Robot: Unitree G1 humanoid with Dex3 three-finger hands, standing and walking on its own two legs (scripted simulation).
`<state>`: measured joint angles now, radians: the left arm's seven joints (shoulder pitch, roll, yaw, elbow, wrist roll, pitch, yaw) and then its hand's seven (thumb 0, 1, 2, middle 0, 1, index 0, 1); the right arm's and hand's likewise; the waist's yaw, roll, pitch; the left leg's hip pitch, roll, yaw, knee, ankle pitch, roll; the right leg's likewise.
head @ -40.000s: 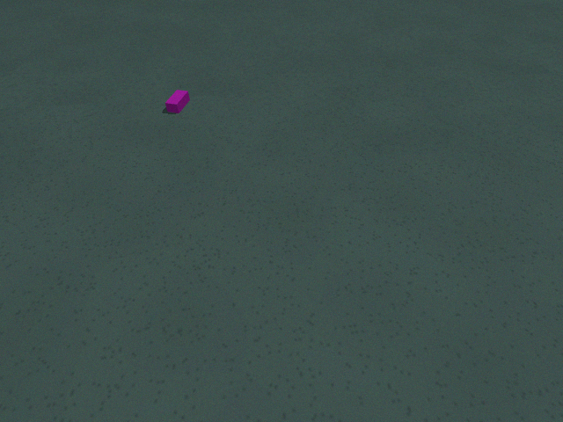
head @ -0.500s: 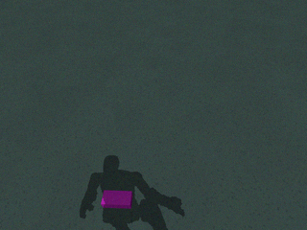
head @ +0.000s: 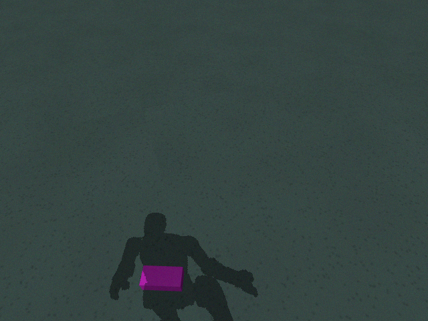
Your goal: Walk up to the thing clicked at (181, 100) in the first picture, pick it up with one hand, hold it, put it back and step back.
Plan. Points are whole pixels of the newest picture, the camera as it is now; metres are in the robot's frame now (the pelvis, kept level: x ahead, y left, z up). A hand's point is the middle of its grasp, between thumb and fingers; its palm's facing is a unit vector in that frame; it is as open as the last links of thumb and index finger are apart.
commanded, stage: stand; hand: left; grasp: from above
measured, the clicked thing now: (162, 278) +0.45 +0.25 -0.75
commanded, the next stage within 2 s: step back in 0.62 s
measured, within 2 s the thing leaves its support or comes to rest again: neither
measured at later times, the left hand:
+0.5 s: hand out of the picture +0.06 +0.24 -0.16, palm faces +0.00 -0.94 -0.34, open 7.4 cm
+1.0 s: hand out of the picture +0.10 +0.31 -0.18, palm faces -0.01 -0.93 -0.37, open 7.4 cm
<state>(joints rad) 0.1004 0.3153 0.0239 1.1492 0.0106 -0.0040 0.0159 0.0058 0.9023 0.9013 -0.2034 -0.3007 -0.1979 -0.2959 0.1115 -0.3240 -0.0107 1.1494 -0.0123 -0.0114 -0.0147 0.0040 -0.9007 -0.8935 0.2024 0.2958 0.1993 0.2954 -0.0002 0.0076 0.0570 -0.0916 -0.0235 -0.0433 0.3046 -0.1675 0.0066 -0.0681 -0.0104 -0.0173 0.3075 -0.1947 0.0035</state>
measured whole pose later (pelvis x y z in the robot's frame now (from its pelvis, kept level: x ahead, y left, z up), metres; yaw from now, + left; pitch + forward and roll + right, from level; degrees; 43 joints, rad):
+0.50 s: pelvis +0.00 +0.00 +0.00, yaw +0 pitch -2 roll +0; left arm 0.12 0.33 0.02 1.14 0.01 -0.01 0.01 0.01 0.90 0.90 -0.20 -0.30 -0.20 -0.30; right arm 0.12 -0.33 -0.01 1.15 -0.01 -0.01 -0.01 0.00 -0.90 -0.89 0.20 0.30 0.20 0.30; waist 0.00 0.01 0.06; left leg -0.10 -0.02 -0.04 0.29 -0.16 0.00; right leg -0.08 0.00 -0.02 0.30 -0.19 0.00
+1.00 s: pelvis -0.06 +0.05 -0.03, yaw +1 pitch -1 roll +0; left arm -0.01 0.40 0.07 0.90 0.01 0.06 0.02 0.01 0.90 0.90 -0.20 -0.30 -0.20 -0.30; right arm 0.13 -0.39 -0.07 0.97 -0.02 0.03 0.00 0.00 -0.90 -0.89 0.20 0.30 0.20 0.30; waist -0.03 -0.06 0.21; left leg -0.27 -0.05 -0.02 0.65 -0.36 0.04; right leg -0.39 -0.04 0.08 0.78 -0.43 0.00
